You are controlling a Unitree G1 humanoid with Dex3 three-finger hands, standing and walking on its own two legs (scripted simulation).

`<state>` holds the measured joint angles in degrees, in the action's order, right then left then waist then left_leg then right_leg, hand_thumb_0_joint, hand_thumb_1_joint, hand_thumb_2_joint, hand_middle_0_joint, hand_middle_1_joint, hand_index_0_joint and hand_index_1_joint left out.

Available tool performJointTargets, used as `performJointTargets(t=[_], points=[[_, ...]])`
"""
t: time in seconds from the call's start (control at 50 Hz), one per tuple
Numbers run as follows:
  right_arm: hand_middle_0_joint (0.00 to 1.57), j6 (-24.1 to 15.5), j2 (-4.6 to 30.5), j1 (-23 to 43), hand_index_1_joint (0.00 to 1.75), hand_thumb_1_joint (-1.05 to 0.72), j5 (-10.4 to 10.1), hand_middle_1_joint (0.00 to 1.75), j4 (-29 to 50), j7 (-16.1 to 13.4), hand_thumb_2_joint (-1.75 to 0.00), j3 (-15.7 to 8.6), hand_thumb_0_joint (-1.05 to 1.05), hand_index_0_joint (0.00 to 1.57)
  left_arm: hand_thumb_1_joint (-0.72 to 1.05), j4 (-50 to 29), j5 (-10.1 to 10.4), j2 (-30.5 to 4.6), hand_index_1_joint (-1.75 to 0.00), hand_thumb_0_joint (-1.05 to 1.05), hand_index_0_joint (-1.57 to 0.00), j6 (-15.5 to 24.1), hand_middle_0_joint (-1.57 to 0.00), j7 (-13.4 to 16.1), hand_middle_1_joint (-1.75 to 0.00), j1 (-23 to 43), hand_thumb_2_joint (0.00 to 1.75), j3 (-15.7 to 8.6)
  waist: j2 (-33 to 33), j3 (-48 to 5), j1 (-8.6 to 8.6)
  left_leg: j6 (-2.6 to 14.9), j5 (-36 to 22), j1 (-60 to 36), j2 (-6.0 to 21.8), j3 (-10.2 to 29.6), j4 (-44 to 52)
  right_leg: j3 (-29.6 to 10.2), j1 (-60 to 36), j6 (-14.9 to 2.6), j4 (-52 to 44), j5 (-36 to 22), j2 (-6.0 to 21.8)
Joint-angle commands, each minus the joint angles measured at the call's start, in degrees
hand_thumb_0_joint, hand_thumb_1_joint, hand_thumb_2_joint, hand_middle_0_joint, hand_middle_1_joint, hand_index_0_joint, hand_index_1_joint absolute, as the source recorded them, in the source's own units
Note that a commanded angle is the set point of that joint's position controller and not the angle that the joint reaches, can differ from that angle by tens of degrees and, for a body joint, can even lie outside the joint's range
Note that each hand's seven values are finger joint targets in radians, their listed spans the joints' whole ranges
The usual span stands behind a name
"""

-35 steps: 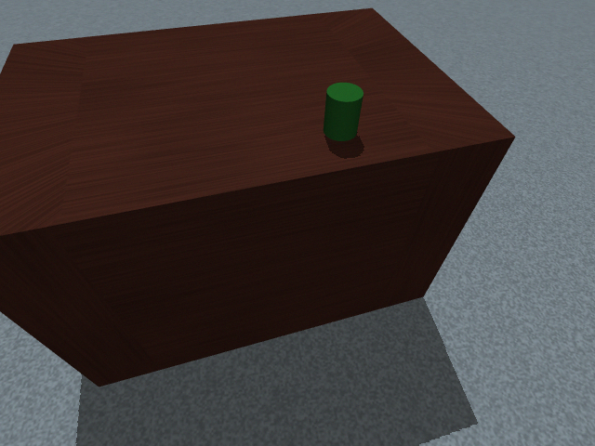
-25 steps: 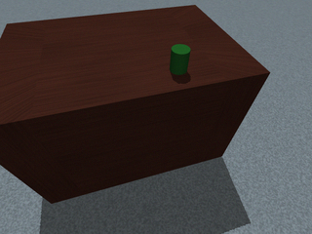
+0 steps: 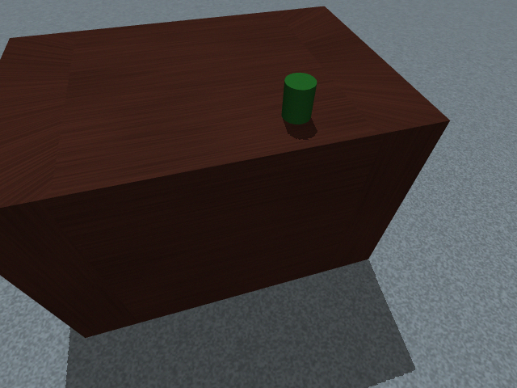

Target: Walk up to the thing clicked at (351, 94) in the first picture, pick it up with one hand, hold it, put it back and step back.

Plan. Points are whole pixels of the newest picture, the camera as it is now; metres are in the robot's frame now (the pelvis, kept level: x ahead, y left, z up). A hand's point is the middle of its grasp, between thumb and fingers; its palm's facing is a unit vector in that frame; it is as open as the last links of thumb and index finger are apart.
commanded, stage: stand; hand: right
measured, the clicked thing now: (298, 99) +0.76 -0.08 +0.02
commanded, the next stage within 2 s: walk up in 0.42 s
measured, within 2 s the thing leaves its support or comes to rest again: neither
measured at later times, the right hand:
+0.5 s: hand out of the picture +0.08 -0.25 -0.16, palm faces -0.03 +0.94 -0.34, open 7.4 cm
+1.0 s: hand (450, 330) +0.26 -0.36 -0.15, palm faces -0.23 +0.89 -0.39, open 7.4 cm
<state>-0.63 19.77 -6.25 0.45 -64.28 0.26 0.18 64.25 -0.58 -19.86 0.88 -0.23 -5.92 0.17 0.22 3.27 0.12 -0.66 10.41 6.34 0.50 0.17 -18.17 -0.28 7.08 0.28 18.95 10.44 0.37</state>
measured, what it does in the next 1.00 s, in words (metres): walks ahead: right foot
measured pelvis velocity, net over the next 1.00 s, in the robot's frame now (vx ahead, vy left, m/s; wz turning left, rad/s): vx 0.13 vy -0.10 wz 0.17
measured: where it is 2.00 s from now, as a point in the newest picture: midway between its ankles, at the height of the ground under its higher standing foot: outside the picture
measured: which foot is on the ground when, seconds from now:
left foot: down 0.00-0.72, up 0.74-1.00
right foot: down 0.00-0.46, up 0.48-0.68, down 0.70-1.00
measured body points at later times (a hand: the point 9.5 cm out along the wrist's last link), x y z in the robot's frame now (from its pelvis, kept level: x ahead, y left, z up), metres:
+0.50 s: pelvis +0.01 +0.00 +0.00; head +0.02 +0.00 +0.45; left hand +0.09 +0.31 -0.13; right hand +0.08 -0.30 -0.13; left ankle -0.01 +0.13 -0.75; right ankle -0.01 -0.12 -0.74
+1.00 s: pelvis +0.13 -0.10 -0.01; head +0.16 -0.09 +0.44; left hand +0.09 +0.22 -0.13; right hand +0.27 -0.40 -0.12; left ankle +0.20 +0.05 -0.71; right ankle +0.11 -0.20 -0.75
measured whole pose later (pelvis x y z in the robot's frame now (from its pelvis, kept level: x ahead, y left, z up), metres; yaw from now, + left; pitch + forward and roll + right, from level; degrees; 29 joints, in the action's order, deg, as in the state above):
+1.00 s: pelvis +0.13 -0.10 -0.01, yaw +10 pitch -2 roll -1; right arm -2.5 24.0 -15.7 0.8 -49.6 2.5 -4.0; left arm 49.6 -1.5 -21.4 2.9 -3.1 -20.1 -4.3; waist 0.9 6.2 3.0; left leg 0.8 17.8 27.6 2.4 0.3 -46.9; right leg 6.9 5.5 -1.9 26.6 18.7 0.2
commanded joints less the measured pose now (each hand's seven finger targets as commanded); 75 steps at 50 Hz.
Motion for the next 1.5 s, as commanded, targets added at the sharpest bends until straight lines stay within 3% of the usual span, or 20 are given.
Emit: performJointTargets(t=[0.0, 0.38, 0.42, 0.48, 0.62, 0.68, 0.7, 0.72, 0.74, 0.82, 0.88, 1.02, 1.06, 1.08, 1.12, 1.16, 1.26, 1.36, 1.42, 1.48], points=[[0.20, -1.33, 11.92, 1.88, 0.30, -0.90, -0.01, 0.30, 3.23, -0.79, -0.90, -2.34, 0.00, 0.20, 0.90, -3.30, 0.09, -12.32, -0.30, 0.00, -0.20, 1.01, -0.20, 0.73, -0.30, 2.18, 0.90, -2.17, -0.99, -5.74, -0.18, 1.73, -8.52, -1.65, 6.89, 5.08, 2.41, -5.04, -1.21, -1.86, -2.46, -8.18, 6.86], [0.20, -1.24, 12.12, 1.71, 0.30, -0.90, -0.02, 0.30, 3.28, -0.86, -0.90, -2.36, 0.00, 0.20, 0.90, -3.49, 0.15, -12.22, -0.30, 0.00, -0.20, 1.06, -0.20, 0.89, -0.30, 1.87, 0.90, -2.17, -0.31, -5.53, -0.19, 1.79, -10.03, -2.03, 7.10, 4.89, 2.25, -4.81, -1.97, -1.84, -2.55, -10.31, 7.02], [0.20, -2.27, 17.37, -9.69, 0.30, -0.90, 0.79, 0.30, 3.97, -0.43, -0.90, -6.19, 0.00, 0.20, 0.90, -8.44, -2.11, -14.75, -0.30, 0.00, -0.20, 0.18, -0.20, -1.64, -0.30, 3.20, 0.90, -6.67, 1.18, -4.19, -1.94, 8.81, 23.48, -2.61, 9.74, 16.34, 3.40, 0.65, 7.87, -2.82, 11.09, 20.45, 1.32], [0.20, -3.35, 20.79, -8.14, 0.30, -0.90, 1.39, 0.30, 7.12, -1.23, -0.90, -8.46, 0.00, 0.20, 0.90, -12.50, -2.55, -13.47, -0.30, 0.00, -0.20, -0.91, -0.20, -3.00, -0.30, 2.58, 0.90, -7.45, 4.98, 4.67, -0.67, 15.67, 29.42, -1.23, 20.40, 30.23, 9.40, -5.43, 26.33, -1.94, 30.58, 16.51, 5.02], [0.20, -4.44, 18.47, -8.22, 0.30, -0.90, 2.06, 0.30, 13.52, -0.52, -0.90, -8.82, 0.00, 0.20, 0.90, -16.14, -1.91, -12.80, -0.30, 0.00, -0.20, 0.13, -0.20, -4.66, -0.30, -1.00, 0.90, -8.78, 9.87, 0.06, 0.52, 11.79, 8.95, 3.77, 11.64, 15.62, 0.46, -0.92, 13.07, -1.99, 19.11, 13.40, 3.89], [0.20, -3.41, 13.14, -3.99, 0.30, -0.90, 1.81, 0.30, 16.81, -0.46, -0.90, -7.09, 0.00, 0.20, 0.90, -11.44, -2.03, -15.04, -0.30, 0.00, -0.20, 0.97, -0.20, -3.18, -0.30, -18.05, 0.90, -10.69, -3.52, -5.94, 9.70, 6.43, 7.59, 20.75, 2.00, 4.88, -23.16, 4.46, -13.44, -1.33, 8.20, 4.43, -0.40], [0.20, -3.35, 8.71, -5.90, 0.30, -0.90, 1.48, 0.30, 18.22, -0.74, -0.90, -5.61, 0.00, 0.20, 0.90, -10.90, -2.97, -20.17, -0.30, 0.00, -0.20, 1.37, -0.20, -2.54, -0.30, -24.24, 0.90, -12.27, -19.58, -5.77, 12.15, 4.35, 23.11, 32.27, -5.13, 2.47, -40.76, -12.73, -17.89, -3.79, 0.37, 17.62, 10.01], [0.20, -2.85, 9.92, -7.76, 0.30, -0.90, 1.02, 0.30, 18.70, -1.33, -0.90, -5.86, 0.00, 0.20, 0.90, -14.65, -3.23, -22.81, -0.30, 0.00, -0.20, 1.71, -0.20, -2.40, -0.30, -17.39, 0.90, -11.99, -19.01, -3.46, 7.95, 2.62, 24.82, 35.85, -5.47, 2.55, -48.80, -32.78, -9.49, -9.26, -11.01, 35.87, 22.98], [0.20, -2.83, 14.78, -10.16, 0.30, -0.90, 1.22, 0.30, 17.66, -1.58, -0.90, -7.05, 0.00, 0.20, 0.90, -17.94, -2.57, -24.34, -0.30, 0.00, -0.20, 1.37, -0.20, -2.63, -0.30, -9.34, 0.90, -11.90, -15.86, 0.22, 4.67, 2.68, 20.61, 32.50, -0.13, 5.38, -50.32, -38.44, -1.20, -13.61, -13.78, 43.12, 25.71], [0.20, -3.50, 14.82, -14.56, 0.30, -0.90, 0.17, 0.30, 14.14, 0.32, -0.90, -6.82, 0.00, 0.20, 0.90, -18.75, -0.54, -16.13, -0.30, 0.00, -0.20, 2.75, -0.20, -2.14, -0.30, -7.94, 0.90, -9.02, -5.98, 4.81, 1.04, 2.71, 9.44, 26.86, 3.66, 5.28, -43.92, -12.05, 2.18, -10.65, -5.94, 9.37, 14.36], [0.20, -3.27, 12.72, -13.37, 0.30, -0.90, 0.19, 0.30, 16.58, 1.62, -0.90, -6.27, 0.00, 0.20, 0.90, -18.94, -0.44, -16.50, -0.30, 0.00, -0.20, 3.65, -0.20, -1.87, -0.30, -11.59, 0.90, -8.84, -7.47, 4.04, 1.50, 1.65, 8.88, 26.21, 3.51, 3.22, -34.46, -6.34, -1.19, -12.88, -2.65, -10.55, 14.47], [0.20, -3.46, 12.05, -8.65, 0.30, -0.90, 0.23, 0.30, 20.92, 1.97, -0.90, -7.05, 0.00, 0.20, 0.90, -21.93, -0.67, -17.40, -0.30, 0.00, -0.20, 2.97, -0.20, -1.81, -0.30, -14.03, 0.90, -8.33, -6.09, -0.21, 2.76, 2.53, -0.61, 13.34, 1.04, -4.06, -17.72, -0.23, 0.98, -11.14, 4.87, -16.23, 14.23], [0.20, -3.77, 12.22, -13.51, 0.30, -0.90, 0.47, 0.30, 19.54, 1.21, -0.90, -7.42, 0.00, 0.20, 0.90, -22.71, -0.46, -16.72, -0.30, 0.00, -0.20, 2.44, -0.20, -1.44, -0.30, -12.35, 0.90, -7.56, -2.49, -2.33, -0.80, 3.88, -4.90, 2.21, -1.22, -5.73, -13.41, 2.81, 6.34, -9.36, 13.90, -18.66, 12.62], [0.20, -4.11, 14.43, -18.34, 0.30, -0.90, 0.68, 0.30, 18.51, 0.60, -0.90, -8.33, 0.00, 0.20, 0.90, -23.22, -0.38, -14.28, -0.30, 0.00, -0.20, 2.40, -0.20, -1.27, -0.30, -13.68, 0.90, -6.58, 3.01, -5.50, -3.10, 6.01, -3.98, -5.35, -1.08, -3.66, -11.76, 5.24, 8.90, -7.41, 24.63, -18.47, 9.39], [0.20, -4.61, 21.28, -21.18, 0.30, -0.90, 1.45, 0.30, 21.19, -0.59, -0.90, -9.71, 0.00, 0.20, 0.90, -23.55, 0.32, -9.02, -0.30, 0.00, -0.20, 1.77, -0.20, -0.94, -0.30, -20.09, 0.90, -5.54, 15.76, -10.66, -1.86, 15.70, -7.30, -16.42, 21.76, 33.97, -5.86, 4.55, 27.22, -2.39, 46.34, 23.48, -1.27], [0.20, -4.25, 21.02, -17.65, 0.30, -0.90, -0.81, 0.30, 22.20, -0.73, -0.90, -10.27, 0.00, 0.20, 0.90, -22.05, -0.19, -16.77, -0.30, 0.00, -0.20, 0.68, -0.20, -0.09, -0.30, -16.46, 0.90, -7.12, 6.61, -7.09, -2.34, 20.69, -3.04, -7.17, 23.80, 35.88, -1.35, -1.78, 26.09, -2.91, 52.48, 23.18, 3.55], [0.20, -4.29, 16.21, -10.06, 0.30, -0.90, -0.47, 0.30, 23.43, -1.12, -0.90, -6.91, 0.00, 0.20, 0.90, -19.43, 0.26, -12.48, -0.30, 0.00, -0.20, -0.05, -0.20, -0.94, -0.30, -18.75, 0.90, -6.69, 6.68, 0.22, 1.56, 12.63, -17.43, 12.13, 11.69, 9.30, -4.34, 0.19, 15.60, -1.93, 38.63, 14.90, 5.01], [0.20, -2.05, 17.00, -6.74, 0.30, -0.90, 0.57, 0.30, 24.72, -0.53, -0.90, -6.72, 0.00, 0.20, 0.90, -18.53, 1.03, -11.90, -0.30, 0.00, -0.20, 1.12, -0.20, 0.55, -0.30, -17.93, 0.90, -6.77, 13.81, -3.73, 1.03, 13.69, -24.87, 14.13, 10.52, 7.02, -11.24, 3.90, 9.09, -0.28, 26.43, 7.12, 2.57], [0.20, 0.54, 14.44, -3.63, 0.30, -0.90, -0.22, 0.30, 26.10, -0.20, -0.90, -6.46, 0.00, 0.20, 0.90, -16.73, 0.27, -14.29, -0.30, 0.00, -0.20, 1.96, -0.20, 1.66, -0.30, -20.15, 0.90, -7.80, 6.53, -6.94, 3.50, 8.51, -8.42, 18.79, 5.48, 5.45, -22.69, 4.09, 0.72, -1.41, 14.85, -3.79, 0.63], [0.20, 3.16, 13.56, -6.87, 0.30, -0.90, 0.30, 0.30, 25.52, -1.10, -0.90, -6.73, 0.00, 0.20, 0.90, -21.04, -1.22, -23.95, -0.30, 0.00, -0.20, 2.06, -0.20, 2.37, -0.30, -12.09, 0.90, -9.58, -10.68, -1.50, 2.29, 2.04, 26.14, 25.19, -3.58, 8.35, -51.03, -29.53, 13.41, -16.46, -2.13, 3.97, 28.32]])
